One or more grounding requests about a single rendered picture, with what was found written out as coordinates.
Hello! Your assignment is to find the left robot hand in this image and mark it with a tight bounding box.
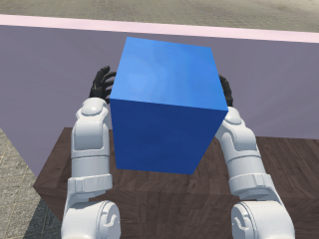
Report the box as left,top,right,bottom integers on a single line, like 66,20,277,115
89,66,117,104

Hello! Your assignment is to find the pedestal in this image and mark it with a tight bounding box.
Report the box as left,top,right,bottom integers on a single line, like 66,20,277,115
33,127,319,239

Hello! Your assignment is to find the carton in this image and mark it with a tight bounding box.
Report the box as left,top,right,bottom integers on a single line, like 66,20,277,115
109,37,229,175

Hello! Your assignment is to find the right robot forearm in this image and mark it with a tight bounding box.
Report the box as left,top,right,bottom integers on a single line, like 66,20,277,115
215,107,295,237

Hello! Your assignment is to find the left robot forearm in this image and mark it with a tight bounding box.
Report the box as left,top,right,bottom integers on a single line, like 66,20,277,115
61,98,113,238

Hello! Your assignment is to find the right robot hand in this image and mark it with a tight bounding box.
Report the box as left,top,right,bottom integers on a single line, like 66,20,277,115
218,75,233,108

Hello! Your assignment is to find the right robot upper arm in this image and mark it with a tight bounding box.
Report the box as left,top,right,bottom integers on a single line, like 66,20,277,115
231,200,295,239

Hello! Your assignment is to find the left robot upper arm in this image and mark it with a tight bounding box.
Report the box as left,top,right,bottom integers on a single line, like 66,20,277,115
62,200,122,239

